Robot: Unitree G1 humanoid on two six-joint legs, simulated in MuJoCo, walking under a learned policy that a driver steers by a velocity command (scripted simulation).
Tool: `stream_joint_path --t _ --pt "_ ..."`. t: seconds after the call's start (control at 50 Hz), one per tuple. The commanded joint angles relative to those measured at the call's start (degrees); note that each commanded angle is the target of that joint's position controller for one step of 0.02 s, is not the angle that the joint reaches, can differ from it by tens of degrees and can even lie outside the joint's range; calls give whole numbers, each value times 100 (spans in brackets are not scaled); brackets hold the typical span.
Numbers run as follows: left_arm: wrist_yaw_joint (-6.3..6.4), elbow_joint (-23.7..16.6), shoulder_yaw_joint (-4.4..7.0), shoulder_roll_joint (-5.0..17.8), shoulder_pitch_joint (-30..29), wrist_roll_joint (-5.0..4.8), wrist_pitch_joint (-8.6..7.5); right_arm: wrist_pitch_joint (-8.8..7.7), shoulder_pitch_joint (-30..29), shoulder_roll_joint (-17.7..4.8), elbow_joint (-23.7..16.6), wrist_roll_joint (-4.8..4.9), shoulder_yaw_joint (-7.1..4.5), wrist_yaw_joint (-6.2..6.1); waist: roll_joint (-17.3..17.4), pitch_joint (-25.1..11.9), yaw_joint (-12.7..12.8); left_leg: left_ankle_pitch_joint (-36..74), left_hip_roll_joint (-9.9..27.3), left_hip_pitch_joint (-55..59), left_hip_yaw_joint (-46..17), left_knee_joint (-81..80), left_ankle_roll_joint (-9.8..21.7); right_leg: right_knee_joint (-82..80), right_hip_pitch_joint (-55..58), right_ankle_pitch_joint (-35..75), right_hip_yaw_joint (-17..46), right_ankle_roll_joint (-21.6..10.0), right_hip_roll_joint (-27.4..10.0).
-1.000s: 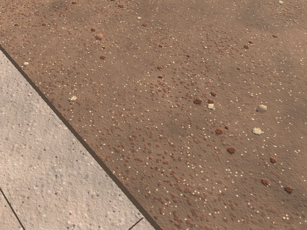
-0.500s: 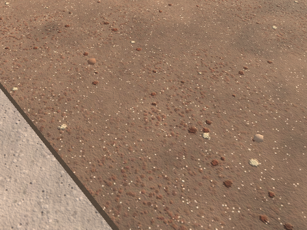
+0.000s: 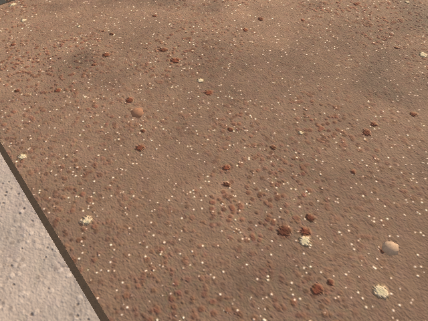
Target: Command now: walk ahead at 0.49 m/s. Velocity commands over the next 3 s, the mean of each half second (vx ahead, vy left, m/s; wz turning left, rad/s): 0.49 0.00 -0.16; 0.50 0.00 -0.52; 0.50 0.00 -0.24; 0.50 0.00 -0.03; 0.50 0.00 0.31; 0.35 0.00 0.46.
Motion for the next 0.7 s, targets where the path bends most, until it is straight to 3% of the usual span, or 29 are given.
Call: stream_joint_path --t 0.02,0.12,0.2,0.24,0.28,0.3,0.32,0.34,0.36,0.38,0.4,0.42,0.44,0.48,0.54,0.62,0.7 --pt "72 -348 186 828 -339 -18 -140 13 71 -291 -280 -71 -70 -16 -476 78 -229 814 302 -489 -230 -657 -137 -1421 -12 72 1503 -988 -1651" --pt "165 -114 212 1003 160 -109 -54 -103 -922 -131 -490 -37 23 87 -410 214 147 2048 46 -259 48 -2338 -207 -1396 260 457 870 -735 -1452" --pt "174 130 223 1046 604 -137 68 -158 -1567 -153 -728 24 62 217 -435 343 370 1843 -103 -365 102 -2973 -129 -1084 986 612 867 -713 -1693" --pt "191 212 237 1069 710 -162 144 -204 -1708 -239 -842 27 45 278 -498 353 316 1401 -187 -258 53 -3239 -17 -779 1282 901 1067 -651 -1844" --pt "216 213 274 1184 611 -170 205 -255 -1330 -428 -769 25 -24 292 -679 134 38 959 -368 433 144 -3436 107 -328 1391 1665 1202 -549 -1872" --pt "222 187 262 1186 481 -171 226 -278 -706 -610 -596 13 -125 264 -674 -232 -333 955 -511 1380 280 -3650 241 345 1252 2459 1055 -425 -1660" --pt "222 115 174 965 447 -110 215 -291 284 -950 -342 -46 -269 204 -569 -1001 -761 1122 -217 3016 62 -3397 479 1565 568 2328 835 -233 -1325" --pt "196 -99 -6 386 815 -43 132 -264 1153 -1541 -222 -179 -420 139 481 -2080 -859 867 1305 5480 -1891 -3275 1148 3772 -1519 414 406 177 -582" --pt "189 -35 -52 289 1043 -157 33 -203 1352 -1282 -118 -117 -365 148 1394 -2667 -835 -104 1929 6020 -3696 -4063 1590 4997 -2668 -2491 827 312 -164" --pt "188 -83 128 922 620 -310 -7 -183 1025 -839 -167 -86 -226 135 797 -1781 -893 -621 1703 5328 -3106 -4294 1306 5473 -3160 -2264 1131 274 -518" --pt "197 -208 158 972 213 -333 -9 -177 635 -628 -208 -74 -161 113 581 -1117 -773 -540 1500 4552 -2298 -4440 1089 5430 -3255 -1761 952 249 -796" --pt "219 -239 168 894 35 -276 24 -192 244 -455 -200 -81 -105 123 330 -644 -593 -202 1266 3776 -1740 -4705 990 5143 -3072 -1340 879 282 -978" --pt "235 -217 211 826 57 -223 99 -232 -22 -288 -198 -106 -63 134 414 -369 -405 108 1058 3240 -1254 -4932 896 4866 -2809 -1029 920 298 -1141" --pt "223 -175 188 535 262 -228 256 -300 -246 -265 -133 -146 -84 146 439 -178 -182 623 929 2633 -642 -5262 891 4740 -2380 -720 888 362 -1235" --pt "233 -344 196 432 38 -196 378 -357 -258 -421 9 -175 -151 108 195 45 -93 1359 911 2504 61 -5440 957 4316 -2675 -156 949 456 -1265" --pt "98 -569 146 327 -583 -158 321 -302 -149 -611 129 -153 -201 21 83 203 -262 1658 726 2654 849 -5515 840 2860 -2582 1000 649 442 -1180" --pt "-53 -914 85 268 -1363 -149 311 -178 249 -824 295 -52 -276 -25 -67 432 -553 1799 957 3331 1154 -5413 795 2011 -2726 1061 311 294 -1106"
